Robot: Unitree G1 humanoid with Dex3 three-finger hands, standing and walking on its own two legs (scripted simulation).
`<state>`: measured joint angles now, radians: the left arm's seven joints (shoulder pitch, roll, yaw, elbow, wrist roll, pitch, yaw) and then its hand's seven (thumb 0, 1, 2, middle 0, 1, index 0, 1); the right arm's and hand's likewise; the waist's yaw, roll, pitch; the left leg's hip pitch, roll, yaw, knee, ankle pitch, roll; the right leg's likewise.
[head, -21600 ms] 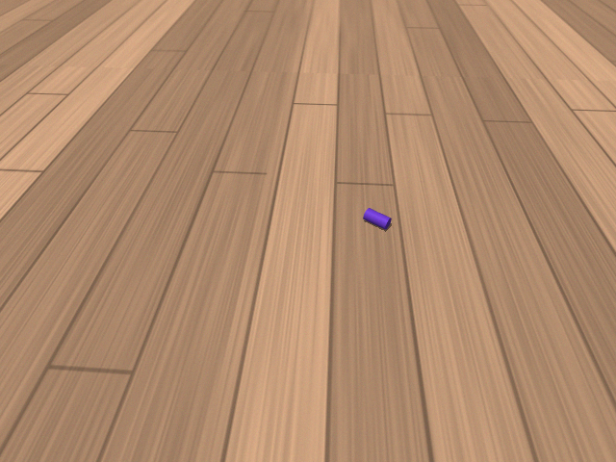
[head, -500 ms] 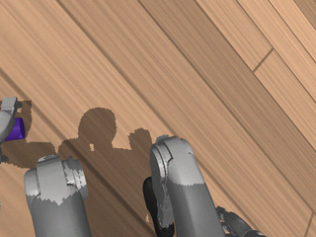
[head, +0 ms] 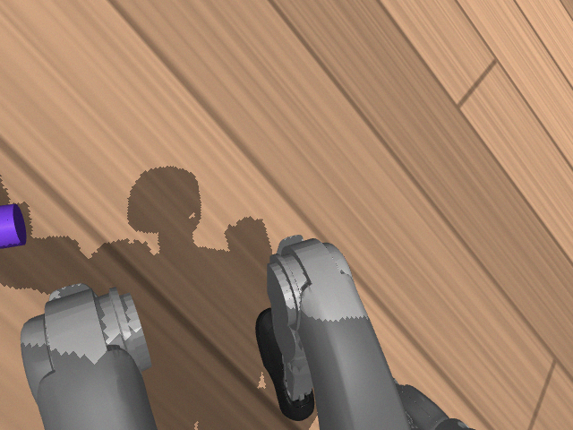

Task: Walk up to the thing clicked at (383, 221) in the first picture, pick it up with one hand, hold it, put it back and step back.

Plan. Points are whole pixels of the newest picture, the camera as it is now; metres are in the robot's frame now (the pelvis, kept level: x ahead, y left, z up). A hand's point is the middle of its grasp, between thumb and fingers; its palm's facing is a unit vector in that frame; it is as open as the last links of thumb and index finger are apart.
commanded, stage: close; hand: left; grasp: from above
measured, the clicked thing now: out of the picture +0.40 +0.33 -0.26
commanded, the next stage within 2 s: none
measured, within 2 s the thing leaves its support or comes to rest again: neither
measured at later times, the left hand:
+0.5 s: hand out of the picture +0.40 +0.33 -0.23, palm faces -0.37 -0.12 -0.92, open 13.6 cm
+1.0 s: hand out of the picture +0.38 +0.30 -0.23, palm faces -0.36 -0.04 -0.93, open 12.8 cm
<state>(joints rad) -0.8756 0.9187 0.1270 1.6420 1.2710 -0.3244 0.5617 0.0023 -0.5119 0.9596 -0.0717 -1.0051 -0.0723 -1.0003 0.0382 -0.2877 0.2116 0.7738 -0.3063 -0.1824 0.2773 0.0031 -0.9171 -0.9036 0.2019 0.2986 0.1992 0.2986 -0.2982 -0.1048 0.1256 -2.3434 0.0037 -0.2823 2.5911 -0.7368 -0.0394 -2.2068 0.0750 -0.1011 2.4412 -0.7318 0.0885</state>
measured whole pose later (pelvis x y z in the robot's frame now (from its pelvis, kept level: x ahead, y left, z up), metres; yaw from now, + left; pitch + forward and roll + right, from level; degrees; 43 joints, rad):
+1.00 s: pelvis -0.01 +0.00 +0.00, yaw -1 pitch +24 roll -13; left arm -0.80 0.87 0.07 1.63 1.42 -0.33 0.83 0.00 -0.25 0.79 -0.21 -0.88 -0.24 -0.86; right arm -0.01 -0.29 0.22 0.77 -0.33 -0.17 0.28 0.00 -0.89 -0.89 0.20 0.30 0.20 0.30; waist -0.30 -0.13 0.11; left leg -2.31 0.03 -0.30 2.59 -0.73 -0.04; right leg -2.19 0.09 -0.12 2.42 -0.69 0.08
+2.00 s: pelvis -0.01 +0.00 +0.00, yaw -1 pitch +26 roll -14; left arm -0.91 0.93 0.17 1.69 1.26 -0.20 0.65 0.00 0.08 0.47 -0.52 -0.58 -0.55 -0.54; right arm 0.04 -0.35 0.21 0.73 -0.28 -0.26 0.29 0.00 -0.90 -0.89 0.20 0.30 0.20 0.30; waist -0.33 -0.13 0.12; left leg -2.36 0.02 -0.28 2.59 -0.70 -0.01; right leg -2.22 0.08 -0.11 2.42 -0.69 0.07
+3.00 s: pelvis -0.01 +0.00 +0.00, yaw -1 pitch +25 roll -14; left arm -0.87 0.97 0.16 1.63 1.28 -0.33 0.56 -0.01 0.32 0.19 -0.72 -0.29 -0.81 -0.28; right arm 0.05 -0.32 0.24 0.73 -0.31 -0.21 0.29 0.00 -0.90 -0.89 0.20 0.30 0.20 0.30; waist -0.31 -0.11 0.15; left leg -2.34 0.01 -0.29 2.60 -0.72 -0.03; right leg -2.20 0.07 -0.12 2.43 -0.70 0.09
